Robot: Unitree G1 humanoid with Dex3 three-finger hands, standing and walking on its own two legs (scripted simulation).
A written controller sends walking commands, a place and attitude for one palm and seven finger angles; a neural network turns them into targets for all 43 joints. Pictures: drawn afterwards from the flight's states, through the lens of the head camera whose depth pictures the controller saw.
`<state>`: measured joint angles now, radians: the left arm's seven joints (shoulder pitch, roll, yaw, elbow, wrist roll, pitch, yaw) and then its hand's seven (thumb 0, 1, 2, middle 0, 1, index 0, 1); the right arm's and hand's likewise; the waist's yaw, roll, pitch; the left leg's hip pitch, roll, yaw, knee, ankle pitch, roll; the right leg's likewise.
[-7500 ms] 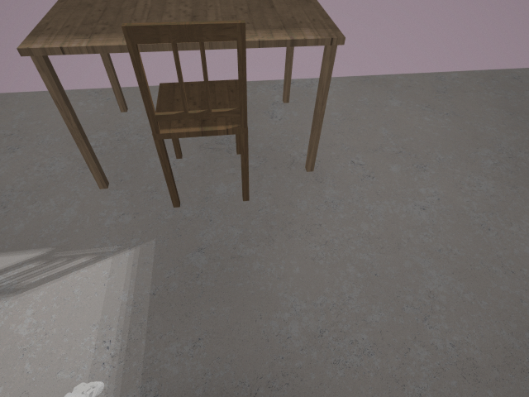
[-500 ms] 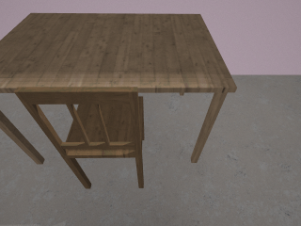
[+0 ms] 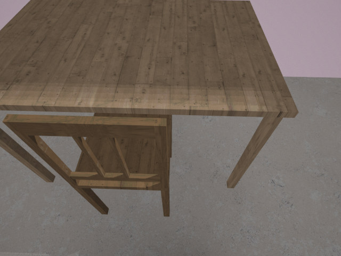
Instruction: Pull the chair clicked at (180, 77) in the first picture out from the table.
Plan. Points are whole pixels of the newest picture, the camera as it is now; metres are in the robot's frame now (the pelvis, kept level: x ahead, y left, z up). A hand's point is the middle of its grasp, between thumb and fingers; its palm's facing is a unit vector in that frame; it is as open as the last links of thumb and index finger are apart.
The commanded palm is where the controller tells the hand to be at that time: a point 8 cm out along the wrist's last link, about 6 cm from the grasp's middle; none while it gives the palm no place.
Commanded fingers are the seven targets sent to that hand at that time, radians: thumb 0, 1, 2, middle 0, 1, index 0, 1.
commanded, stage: come to a stop and stand still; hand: left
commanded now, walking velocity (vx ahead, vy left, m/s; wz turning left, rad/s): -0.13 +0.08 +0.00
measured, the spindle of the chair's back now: (91, 157) +0.38 +0.27 -0.10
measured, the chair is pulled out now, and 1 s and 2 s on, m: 0.00 0.00 0.00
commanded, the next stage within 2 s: look again from close up in 1.04 s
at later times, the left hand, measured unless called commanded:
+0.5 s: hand out of the picture +0.06 +0.24 -0.17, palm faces +0.03 -0.98 -0.22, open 7.4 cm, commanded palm none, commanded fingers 0.00 0.90 0.90 -0.20 -0.30 -0.20 -0.30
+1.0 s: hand out of the picture -0.07 +0.27 -0.17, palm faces +0.02 -0.98 -0.18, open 7.4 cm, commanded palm none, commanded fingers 0.00 0.90 0.90 -0.20 -0.30 -0.20 -0.30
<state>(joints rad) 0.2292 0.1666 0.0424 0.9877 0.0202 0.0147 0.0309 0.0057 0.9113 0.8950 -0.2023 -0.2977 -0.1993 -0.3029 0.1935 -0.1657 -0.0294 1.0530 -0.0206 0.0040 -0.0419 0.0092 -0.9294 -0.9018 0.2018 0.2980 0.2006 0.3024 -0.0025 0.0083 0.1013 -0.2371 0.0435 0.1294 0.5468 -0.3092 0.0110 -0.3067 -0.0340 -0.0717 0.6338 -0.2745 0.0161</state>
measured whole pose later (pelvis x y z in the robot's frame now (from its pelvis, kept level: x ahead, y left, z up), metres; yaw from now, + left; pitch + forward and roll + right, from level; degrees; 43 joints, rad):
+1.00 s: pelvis -0.04 +0.10 +0.01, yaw +0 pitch +0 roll -1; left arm 0.38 0.16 -0.01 1.02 0.02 0.02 0.04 0.01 0.91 0.90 -0.20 -0.30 -0.20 -0.30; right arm 0.30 -0.18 0.00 1.04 -0.01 0.00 -0.01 0.01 -0.91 -0.90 0.20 0.30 0.20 0.30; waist 0.00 -0.01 0.01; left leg -0.22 -0.11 0.08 0.41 -0.19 0.13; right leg -0.22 -0.04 0.02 0.45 -0.23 0.01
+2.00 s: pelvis -0.01 +0.08 +0.01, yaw +0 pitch -1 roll -1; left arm 0.31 0.14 -0.02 1.10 0.01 0.00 0.05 0.00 0.91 0.90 -0.20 -0.30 -0.20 -0.30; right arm 0.28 -0.14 0.01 1.15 0.00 -0.03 -0.03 0.01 -0.91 -0.90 0.20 0.30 0.20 0.30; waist 0.00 -0.02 0.02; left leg -0.14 -0.10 0.06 0.38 -0.23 0.12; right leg -0.13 -0.03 0.01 0.40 -0.25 0.03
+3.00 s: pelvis -0.01 +0.07 +0.01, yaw +0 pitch +0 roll +0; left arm 0.32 0.13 -0.02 1.11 0.01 -0.01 0.05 0.00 0.91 0.90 -0.20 -0.30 -0.20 -0.30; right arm 0.30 -0.12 0.01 1.16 0.00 -0.04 -0.03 0.00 -0.91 -0.90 0.20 0.30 0.20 0.30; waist 0.00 -0.02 0.02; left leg -0.15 -0.09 0.06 0.37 -0.22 0.10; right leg -0.14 -0.01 0.01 0.40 -0.25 0.02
